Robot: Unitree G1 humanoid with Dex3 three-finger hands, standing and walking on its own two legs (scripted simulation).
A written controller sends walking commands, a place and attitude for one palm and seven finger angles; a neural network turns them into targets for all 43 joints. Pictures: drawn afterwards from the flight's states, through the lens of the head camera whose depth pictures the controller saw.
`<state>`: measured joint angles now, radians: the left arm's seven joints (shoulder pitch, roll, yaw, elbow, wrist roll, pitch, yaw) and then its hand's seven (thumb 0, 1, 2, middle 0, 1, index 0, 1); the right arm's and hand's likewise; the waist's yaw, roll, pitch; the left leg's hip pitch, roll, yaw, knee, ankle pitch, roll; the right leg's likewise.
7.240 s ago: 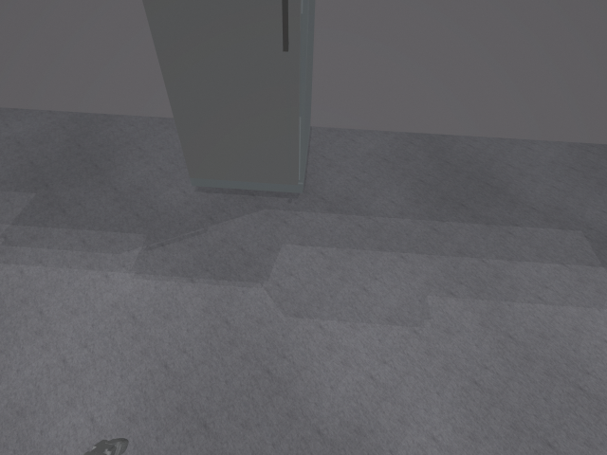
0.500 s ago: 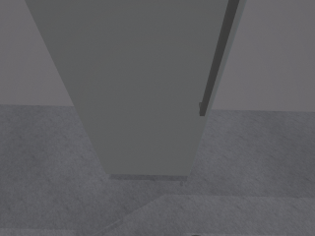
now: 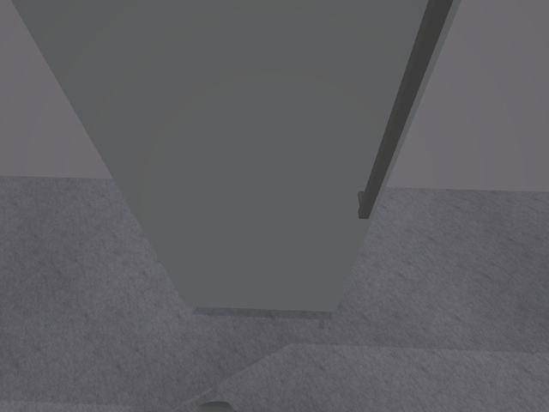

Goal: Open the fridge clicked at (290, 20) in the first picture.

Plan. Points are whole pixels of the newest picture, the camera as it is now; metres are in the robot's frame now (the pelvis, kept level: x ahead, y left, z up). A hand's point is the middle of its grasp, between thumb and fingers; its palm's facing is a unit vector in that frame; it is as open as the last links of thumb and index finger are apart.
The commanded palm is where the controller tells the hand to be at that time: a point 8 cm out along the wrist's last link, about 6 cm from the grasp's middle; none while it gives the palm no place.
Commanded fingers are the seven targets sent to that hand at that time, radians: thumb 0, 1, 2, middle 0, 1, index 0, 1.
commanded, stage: come to a stop and stand still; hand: right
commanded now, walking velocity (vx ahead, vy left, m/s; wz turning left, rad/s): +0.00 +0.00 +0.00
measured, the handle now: (398, 102) +0.48 -0.14 +0.20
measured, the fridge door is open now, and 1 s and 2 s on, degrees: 0 0 0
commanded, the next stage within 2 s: look again from close up in 1.06 s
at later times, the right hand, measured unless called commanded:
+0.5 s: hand out of the picture +0.01 -0.13 -0.17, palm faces +0.08 +0.98 -0.19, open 7.3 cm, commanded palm none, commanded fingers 0.00 -0.90 -0.90 0.20 0.30 0.20 0.30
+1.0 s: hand out of the picture -0.03 -0.15 -0.17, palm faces +0.04 +0.98 -0.21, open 7.4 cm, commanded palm none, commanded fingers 0.00 -0.90 -0.90 0.20 0.30 0.20 0.30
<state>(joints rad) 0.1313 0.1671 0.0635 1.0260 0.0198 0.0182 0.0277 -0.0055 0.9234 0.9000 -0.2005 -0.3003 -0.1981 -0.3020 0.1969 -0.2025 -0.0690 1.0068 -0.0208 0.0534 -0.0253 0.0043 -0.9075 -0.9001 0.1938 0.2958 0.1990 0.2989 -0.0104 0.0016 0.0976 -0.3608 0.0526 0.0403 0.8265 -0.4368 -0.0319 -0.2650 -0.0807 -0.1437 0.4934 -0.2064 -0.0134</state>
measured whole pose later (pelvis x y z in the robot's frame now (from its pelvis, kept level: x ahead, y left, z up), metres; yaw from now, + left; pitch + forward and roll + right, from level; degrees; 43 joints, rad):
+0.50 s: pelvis -0.02 +0.05 +0.00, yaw -1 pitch -2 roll +0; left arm 0.29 0.11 0.01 1.16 0.01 0.00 0.03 0.01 0.91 0.90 -0.20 -0.30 -0.19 -0.30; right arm 0.22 -0.17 -0.03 1.11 0.00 0.01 -0.02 0.00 -0.93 -0.90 0.20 0.30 0.20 0.30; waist -0.01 0.01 0.03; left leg -0.20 0.00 0.10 0.42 -0.19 0.03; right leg -0.13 -0.04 -0.04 0.42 -0.26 0.02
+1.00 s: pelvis -0.03 +0.02 +0.00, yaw -1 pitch -1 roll -1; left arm 0.32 0.15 -0.01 1.08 0.01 -0.03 0.02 0.01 0.92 0.90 -0.20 -0.30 -0.19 -0.30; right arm 0.30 -0.14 0.00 1.10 -0.01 -0.01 -0.02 0.01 -0.91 -0.90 0.20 0.30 0.20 0.30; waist -0.01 -0.03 0.02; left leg -0.25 0.05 0.07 0.48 -0.21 0.00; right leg -0.15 0.01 -0.06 0.45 -0.27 -0.02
